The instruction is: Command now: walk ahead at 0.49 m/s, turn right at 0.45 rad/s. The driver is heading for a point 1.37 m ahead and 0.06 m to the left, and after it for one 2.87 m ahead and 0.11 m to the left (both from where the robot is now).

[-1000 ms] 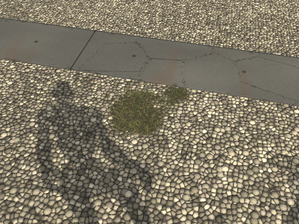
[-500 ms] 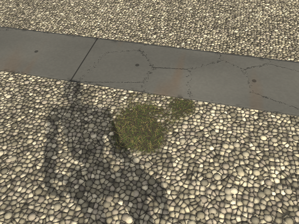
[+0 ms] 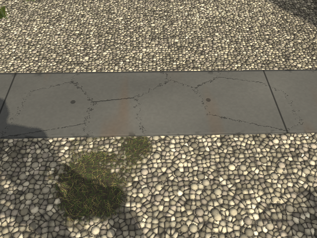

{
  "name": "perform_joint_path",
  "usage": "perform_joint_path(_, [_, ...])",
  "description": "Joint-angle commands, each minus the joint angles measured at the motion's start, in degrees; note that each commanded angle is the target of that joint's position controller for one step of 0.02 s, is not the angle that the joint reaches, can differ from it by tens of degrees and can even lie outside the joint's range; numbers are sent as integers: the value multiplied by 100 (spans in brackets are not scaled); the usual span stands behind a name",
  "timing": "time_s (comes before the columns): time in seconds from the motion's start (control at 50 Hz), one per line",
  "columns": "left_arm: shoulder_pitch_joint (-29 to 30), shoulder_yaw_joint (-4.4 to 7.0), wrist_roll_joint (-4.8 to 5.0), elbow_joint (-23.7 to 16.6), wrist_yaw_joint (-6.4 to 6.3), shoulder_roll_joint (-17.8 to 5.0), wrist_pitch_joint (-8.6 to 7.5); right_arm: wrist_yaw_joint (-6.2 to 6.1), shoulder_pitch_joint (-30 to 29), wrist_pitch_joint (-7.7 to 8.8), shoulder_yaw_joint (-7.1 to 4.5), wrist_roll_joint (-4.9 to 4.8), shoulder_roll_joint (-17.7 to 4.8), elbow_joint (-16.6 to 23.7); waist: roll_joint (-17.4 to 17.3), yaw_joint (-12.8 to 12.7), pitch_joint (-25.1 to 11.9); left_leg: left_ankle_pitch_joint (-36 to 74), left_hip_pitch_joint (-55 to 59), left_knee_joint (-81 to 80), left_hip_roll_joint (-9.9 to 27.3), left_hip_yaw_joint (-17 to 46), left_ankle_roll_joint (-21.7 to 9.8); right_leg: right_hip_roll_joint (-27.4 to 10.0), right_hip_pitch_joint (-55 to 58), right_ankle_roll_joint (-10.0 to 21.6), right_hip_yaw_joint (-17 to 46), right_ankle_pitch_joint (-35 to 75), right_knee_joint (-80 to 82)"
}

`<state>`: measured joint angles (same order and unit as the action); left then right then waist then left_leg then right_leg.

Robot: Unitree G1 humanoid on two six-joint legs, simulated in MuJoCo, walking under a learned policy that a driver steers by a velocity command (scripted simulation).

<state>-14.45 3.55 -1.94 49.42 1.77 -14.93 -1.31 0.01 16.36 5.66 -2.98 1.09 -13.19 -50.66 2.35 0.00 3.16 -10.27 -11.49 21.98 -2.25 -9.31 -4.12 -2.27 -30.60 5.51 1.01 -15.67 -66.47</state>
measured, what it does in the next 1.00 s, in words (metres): walks ahead: right foot, then left foot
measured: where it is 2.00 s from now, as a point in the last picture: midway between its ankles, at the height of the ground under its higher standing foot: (150, 131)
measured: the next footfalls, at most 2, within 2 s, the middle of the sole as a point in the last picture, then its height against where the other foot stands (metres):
right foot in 0.32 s outside the picture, level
left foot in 0.86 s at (158, 210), level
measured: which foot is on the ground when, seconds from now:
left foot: down 0.00-0.32, up 0.34-0.84, down 0.86-1.00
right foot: up 0.00-0.30, down 0.32-0.88, up 0.90-1.00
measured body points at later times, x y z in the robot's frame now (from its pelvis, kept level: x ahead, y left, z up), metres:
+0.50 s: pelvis +0.26 -0.07 +0.00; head +0.28 -0.09 +0.45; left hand +0.33 +0.18 -0.13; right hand +0.28 -0.33 -0.15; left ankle +0.24 +0.07 -0.65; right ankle +0.27 -0.13 -0.74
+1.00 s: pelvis +0.53 -0.03 -0.01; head +0.56 -0.02 +0.44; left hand +0.54 +0.23 -0.15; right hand +0.66 -0.28 -0.14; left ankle +0.56 +0.01 -0.74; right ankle +0.46 -0.18 -0.64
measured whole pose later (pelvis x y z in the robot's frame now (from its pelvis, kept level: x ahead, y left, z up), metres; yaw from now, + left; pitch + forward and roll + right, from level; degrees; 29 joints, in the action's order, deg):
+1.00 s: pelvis +0.53 -0.03 -0.01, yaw +12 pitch +0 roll +0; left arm -14.7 2.2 -1.4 52.0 -0.1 -12.3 -5.0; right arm 0.7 12.6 1.8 -4.3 0.6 -14.5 -52.4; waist 0.4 -0.3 4.0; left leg -10.4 -17.0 28.2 -6.9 -4.1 -8.4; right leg -3.6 -23.1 1.3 -1.0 -18.7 -70.8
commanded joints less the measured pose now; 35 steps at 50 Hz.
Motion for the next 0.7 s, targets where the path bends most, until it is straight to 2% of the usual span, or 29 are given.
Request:
perform_joint_path(0.02, [-76, -18, -33, -328, 91, 1, 55, 10, 307, 174, -53, 10, -391, 114, -505, -83, 38, 306, 67, -1612, 1794, 1344, -744, -328, -604, -69, 289, 520, 246])
perform_joint_path(0.06, [256, -49, -12, -429, 114, 41, 34, 35, 496, 174, -39, 38, -399, -4, -465, -50, 110, 541, 204, -1643, 1675, 1006, -725, -267, -804, -132, 278, 914, 859])
perform_joint_path(0.12, [880, -131, -3, -589, 169, 112, -24, 55, 597, 167, -20, -1, -462, -113, -517, 33, 201, 921, 158, -1627, 1475, 488, -604, -171, -424, -180, -101, 1514, 2084])
perform_joint_path(0.16, [1307, -164, -4, -702, 196, 98, -45, 39, 825, 139, -25, -20, -565, -228, -546, 169, 244, 1013, 310, -1625, 1515, 396, -596, -129, -166, -177, -396, 1539, 2617])
perform_joint_path(0.22, [1624, -157, -28, -806, 155, 4, -80, 12, 1180, 42, -39, -3, -687, -455, -588, 266, 304, 1607, 1020, -1338, 1726, 458, -605, -67, -125, -65, -574, 980, 3098])
perform_joint_path(0.26, [1509, -129, -69, -764, 107, -52, -126, -17, 1258, -46, -49, 5, -756, -573, -690, 187, 207, 2631, 1393, -797, 1778, 397, -564, 124, 210, 91, -716, 394, 3400])
perform_joint_path(0.28, [1096, -94, -87, -617, 76, -82, -169, -25, 1244, -88, -51, -5, -791, -620, -727, -14, -21, 3443, 1440, -170, 1724, 295, -511, 315, 791, 193, -800, 292, 3652])
perform_joint_path(0.3, [195, -19, -123, -281, 30, -199, -242, -26, 1217, -130, -26, -27, -749, -642, -565, -400, -504, 3697, 1169, 894, 1510, 73, -389, 493, 1944, 323, -846, 504, 4031])
perform_joint_path(0.32, [-912, 119, -222, 31, -48, -607, -302, -24, 1096, -128, 36, -49, -598, -481, -230, -815, -1223, 2399, 101, 2338, 1288, -42, -233, -295, 3519, 587, 77, 93, 4060])
perform_joint_path(0.34, [-1456, 272, -240, 101, -128, -1267, -306, 66, 1399, -90, 185, -213, 66, -184, 1179, -767, -1896, -1220, -2248, 4491, 329, -179, 80, -2139, 5307, 1308, 2920, -436, 4618])
perform_joint_path(0.36, [-1369, 299, 5, 129, -162, -1213, -228, 20, 1044, -94, -5, -122, -576, -228, 580, -795, -1817, -1860, -2820, 5225, 242, 732, 39, -2185, 4959, 1384, 3496, 28, 5059])
perform_joint_path(0.38, [-842, 221, 62, 114, -156, -957, -235, 29, 587, -64, -40, -126, -612, -69, 311, -547, -1069, -1364, -3037, 5228, 546, 961, -40, -1884, 4368, 1198, 2479, 596, 5023])
perform_joint_path(0.4, [-498, 137, 68, 97, -122, -601, -280, 44, 431, -21, -12, -132, -500, -72, 66, -358, -702, -955, -2795, 4880, 702, 1004, -54, -1620, 3639, 997, 1874, 1186, 5176])
perform_joint_path(0.44, [-121, 10, 98, 123, -125, -138, -360, 76, 626, -175, -6, 2, -292, -242, -20, 47, -363, -625, -2194, 4364, 864, 1036, 6, -1130, 2774, 540, 958, 1543, 5506])
perform_joint_path(0.46, [-201, 3, 80, 168, -139, -143, -411, 112, 785, -258, 9, 30, -158, -301, 160, 104, -380, -607, -1967, 4318, 802, 1042, 42, -1182, 2559, 578, 802, 1772, 5587])
perform_joint_path(0.52, [-541, 10, 112, 397, -173, -186, -530, 183, 430, -381, -26, 55, -118, -231, 96, 165, -70, -171, -2321, 4142, 793, 1079, 97, -1078, 2434, 511, 260, 1983, 5869])
perform_joint_path(0.58, [-818, -28, 82, 526, -192, -153, -552, 216, -240, -402, -30, 34, -131, -18, 92, 69, 158, 521, -2793, 3629, 775, 1088, 121, -1013, 2516, 407, -197, 2205, 5978])
perform_joint_path(0.64, [-884, -60, 87, 578, -215, -172, -571, 249, -840, -371, 37, 31, -56, 183, 96, -15, 286, 1127, -2683, 2670, 696, 845, 93, -929, 2546, 311, -624, 2424, 5997])
perform_joint_path(0.7, [-1196, -66, 87, 721, -286, -254, -560, 281, -1428, -362, 95, 54, -41, 412, 78, -183, 417, 1230, -2597, 1933, 625, 481, -34, -1060, 2945, 272, -874, 2783, 5944])
Keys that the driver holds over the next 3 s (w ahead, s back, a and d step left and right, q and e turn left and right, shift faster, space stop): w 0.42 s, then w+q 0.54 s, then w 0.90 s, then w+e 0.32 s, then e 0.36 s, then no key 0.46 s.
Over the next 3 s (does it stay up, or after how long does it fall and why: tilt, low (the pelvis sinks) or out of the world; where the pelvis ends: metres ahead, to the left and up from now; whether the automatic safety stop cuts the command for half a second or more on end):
stays up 1.27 0.13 0.00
